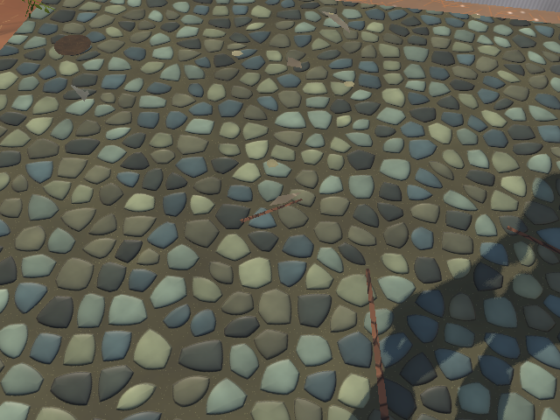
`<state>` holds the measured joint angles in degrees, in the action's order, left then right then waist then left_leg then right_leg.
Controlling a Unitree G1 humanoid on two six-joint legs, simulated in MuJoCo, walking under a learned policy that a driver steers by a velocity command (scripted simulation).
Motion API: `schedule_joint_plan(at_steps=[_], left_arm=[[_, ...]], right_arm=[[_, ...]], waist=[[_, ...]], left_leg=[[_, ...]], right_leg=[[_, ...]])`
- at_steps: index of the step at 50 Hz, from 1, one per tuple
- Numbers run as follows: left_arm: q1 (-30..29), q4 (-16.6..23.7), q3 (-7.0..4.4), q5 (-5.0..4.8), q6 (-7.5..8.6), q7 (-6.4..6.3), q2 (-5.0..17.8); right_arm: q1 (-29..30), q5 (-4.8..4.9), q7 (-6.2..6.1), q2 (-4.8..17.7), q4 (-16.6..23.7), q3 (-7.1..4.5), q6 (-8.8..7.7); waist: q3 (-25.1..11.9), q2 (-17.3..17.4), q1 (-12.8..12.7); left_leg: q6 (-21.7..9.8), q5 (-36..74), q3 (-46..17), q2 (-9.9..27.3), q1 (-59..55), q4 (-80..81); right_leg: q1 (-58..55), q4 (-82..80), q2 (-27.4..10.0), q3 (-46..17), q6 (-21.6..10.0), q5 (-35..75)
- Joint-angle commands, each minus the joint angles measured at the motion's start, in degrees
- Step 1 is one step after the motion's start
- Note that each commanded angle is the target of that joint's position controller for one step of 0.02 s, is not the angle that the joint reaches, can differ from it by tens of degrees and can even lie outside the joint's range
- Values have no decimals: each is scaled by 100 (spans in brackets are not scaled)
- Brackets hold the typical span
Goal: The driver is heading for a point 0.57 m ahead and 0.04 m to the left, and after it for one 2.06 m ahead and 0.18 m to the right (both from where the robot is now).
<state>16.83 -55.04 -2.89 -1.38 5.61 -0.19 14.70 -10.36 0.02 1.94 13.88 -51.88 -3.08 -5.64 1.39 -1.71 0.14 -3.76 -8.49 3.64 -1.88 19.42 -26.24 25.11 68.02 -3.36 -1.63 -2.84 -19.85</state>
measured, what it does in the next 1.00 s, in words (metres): walks ahead: right foot, then left foot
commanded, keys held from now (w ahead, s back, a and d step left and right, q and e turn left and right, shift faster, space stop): w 0.54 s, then w+q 0.46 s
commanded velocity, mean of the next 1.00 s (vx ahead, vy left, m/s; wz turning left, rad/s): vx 0.50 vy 0.00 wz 0.15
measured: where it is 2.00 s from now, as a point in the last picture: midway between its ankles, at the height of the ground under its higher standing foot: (256, 198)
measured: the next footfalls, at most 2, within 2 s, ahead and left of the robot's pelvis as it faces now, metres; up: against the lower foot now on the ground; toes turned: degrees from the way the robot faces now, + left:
right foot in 0.42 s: +0.41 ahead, -0.15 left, +0.00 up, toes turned -2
left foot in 1.00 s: +0.69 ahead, +0.11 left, +0.00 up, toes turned +15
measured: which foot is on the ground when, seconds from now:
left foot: down 0.00-0.44, up 0.46-0.98, down 1.00-1.00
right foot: up 0.00-0.40, down 0.42-0.98, up 1.00-1.00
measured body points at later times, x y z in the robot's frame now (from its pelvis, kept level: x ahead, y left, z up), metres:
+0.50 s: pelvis +0.28 -0.06 -0.01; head +0.31 -0.07 +0.44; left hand +0.45 +0.19 -0.12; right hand +0.27 -0.32 -0.16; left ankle +0.11 +0.08 -0.66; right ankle +0.37 -0.15 -0.74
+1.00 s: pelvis +0.55 -0.01 -0.02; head +0.58 +0.00 +0.43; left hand +0.50 +0.26 -0.16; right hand +0.78 -0.21 -0.12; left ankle +0.66 +0.10 -0.74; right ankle +0.38 -0.15 -0.73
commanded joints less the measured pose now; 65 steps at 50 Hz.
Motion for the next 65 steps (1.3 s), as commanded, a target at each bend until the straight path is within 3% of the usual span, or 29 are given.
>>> schedule_joint_plan(at_steps=[1,6,10,15,18,20,21,22,23,24,25,26,27,28,30,32,38,44,47,49,50,51,52,53,54,55,56,60,65], left_arm=[[280,275,-133,39,-60,-63,292],[-600,596,-178,120,-114,-81,312],[-1378,803,-117,84,-64,5,172],[-2140,1093,-55,21,-4,164,187],[-2025,1154,-87,8,53,250,342],[-980,863,-256,37,73,231,650],[87,557,-400,71,70,184,984],[917,405,-535,189,41,141,1539],[992,364,-441,118,21,160,1308],[571,426,-317,71,30,159,943],[84,555,-250,81,25,145,728],[-322,603,-201,128,31,167,592],[-541,625,-143,175,59,188,408],[-614,595,-122,202,71,202,335],[-472,475,-157,201,122,178,437],[-305,367,-201,241,146,103,587],[-98,243,-195,213,122,-51,654],[402,1,-254,120,-58,-109,774],[161,101,-324,71,-175,-162,999],[-52,204,-334,53,-258,-206,1089],[-28,333,-285,106,-221,-211,1014],[483,595,-7,287,-38,-82,89],[-10,703,-54,46,240,16,471],[-345,733,-113,-171,361,79,685],[-454,705,-106,-147,390,60,693],[-530,622,-160,-33,345,16,720],[-419,562,-206,1,242,10,739],[-365,551,-181,49,-86,-30,454],[-1009,740,-163,35,-76,30,385]], right_arm=[[-103,-47,19,458,145,-71,-96],[-633,-22,-153,745,-97,-126,-76],[-970,37,-218,801,-220,-118,-28],[-1431,83,-242,864,-476,-155,84],[-1353,105,-275,955,-518,-211,159],[-1076,110,-277,978,-456,-214,207],[-1035,64,-272,809,-376,-142,212],[-1554,8,-235,278,-265,17,132],[-1645,59,-190,159,-342,82,-21],[-1203,209,-154,709,-242,-64,-129],[-748,268,-154,806,-114,-80,-178],[-515,213,-192,737,-75,-99,-166],[-518,141,-231,707,-95,-151,-90],[-709,146,-234,554,-159,-146,11],[-831,159,-251,350,-213,-134,160],[-507,153,-270,393,-98,-167,220],[399,108,-143,311,214,-167,181],[1248,112,57,189,736,-66,191],[1027,122,156,395,908,-155,204],[-303,143,140,842,653,-411,222],[-1271,135,24,1367,455,-621,257],[-1304,176,-23,1869,452,-681,237],[-1550,101,-28,1505,540,-553,193],[-1394,49,-56,1085,462,-449,161],[-927,68,-61,838,579,-369,132],[-449,37,-54,620,685,-292,119],[-211,-33,-60,428,748,-214,97],[-362,-49,-99,730,563,-262,-39],[-502,-69,-209,749,413,-230,-63]], waist=[[-321,666,-130],[-2,453,-3],[142,488,239],[393,484,469],[279,607,265],[-352,668,-337],[-1069,475,-747],[-1977,-697,-681],[-2463,-1387,-647],[-1746,-974,-628],[-1112,-597,-509],[-667,-176,-316],[-455,-181,-119],[-401,-285,30],[-262,-270,114],[-72,-167,78],[160,-139,-157],[468,-48,-442],[151,-321,-144],[-629,-339,613],[-1204,233,992],[-1682,1632,330],[-2276,1202,655],[-1610,947,703],[-1149,419,486],[-793,141,264],[-666,195,69],[-262,333,-96],[-17,425,151]], left_leg=[[-941,437,-1597,1438,-747,1729],[-958,1148,-1119,1398,-1010,1962],[-769,1026,-771,1245,-1236,2007],[-759,1032,-799,1562,-2112,1699],[-634,1782,-835,1749,-2472,1258],[-442,3501,-564,1471,-2302,86],[-256,3208,-331,1146,-1515,-1242],[142,979,-22,334,702,-3533],[207,-2341,-724,-168,1803,-4707],[87,-2189,-1048,234,2365,-5197],[8,-1692,-869,549,2420,-5089],[11,-1221,-751,789,2200,-4682],[9,-941,-779,973,1853,-4307],[22,-777,-800,1043,1550,-4143],[84,-546,-780,1083,1485,-3908],[146,-48,-909,1071,1902,-3503],[179,1518,-762,793,2064,-1810],[5,944,-342,698,2472,-1007],[-254,42,164,311,1662,-942],[-573,83,379,-186,-257,-609],[-929,104,-774,401,-2062,-377],[-1976,-545,-4001,1850,-3946,122],[-2147,-838,-5144,2140,-4394,855],[-1788,-349,-4103,2010,-3981,863],[-1521,227,-3241,1808,-3083,844],[-1343,870,-2621,1638,-2159,935],[-1270,1244,-2235,1501,-1589,1103],[-1179,1823,-1366,1391,-899,1655],[-677,1814,-370,1064,-1136,1858]], right_leg=[[797,-159,-542,-208,-10,537],[1599,-1511,-586,-145,219,1768],[1425,-2833,-369,60,225,2639],[1599,-3612,-210,125,131,2302],[1170,-3873,-69,197,-86,1695],[-434,-4052,308,511,-321,1607],[-2084,-3876,31,195,-569,1786],[-4385,-4025,-1446,-2122,-1340,1233],[-4943,-4956,-2024,-4061,-1753,739],[-4377,-5039,-1822,-3456,-1455,440],[-3515,-5132,-1600,-2576,-1233,702],[-2624,-5357,-1367,-1986,-1110,1089],[-2045,-5551,-1142,-1563,-996,1396],[-1720,-5736,-1063,-1270,-963,1459],[-1431,-6002,-1024,-839,-1017,1725],[-1481,-6152,-1038,-516,-1003,1926],[-1823,-6300,-894,491,-676,2203],[-3083,-5848,-1289,908,-578,2880],[-3287,-4929,-1353,1175,-400,5240],[-2843,-3055,-1094,1409,-154,6286],[-1464,-1308,-831,1432,102,4728],[1127,697,437,942,450,-806],[1861,1405,561,-313,336,-1355],[2289,1336,172,-363,163,-863],[2054,874,-154,-276,72,-338],[1646,415,-383,-197,91,-56],[1215,198,-539,-235,97,107],[1188,-536,-667,-171,249,775],[1401,-2249,-394,-121,202,2602]])
Velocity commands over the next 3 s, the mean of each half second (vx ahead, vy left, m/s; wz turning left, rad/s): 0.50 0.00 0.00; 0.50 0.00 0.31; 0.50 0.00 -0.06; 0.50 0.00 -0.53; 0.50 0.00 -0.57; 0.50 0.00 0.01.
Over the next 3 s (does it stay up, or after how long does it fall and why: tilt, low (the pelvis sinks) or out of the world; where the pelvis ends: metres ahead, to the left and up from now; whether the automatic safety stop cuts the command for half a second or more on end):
stays up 1.62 -0.13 0.00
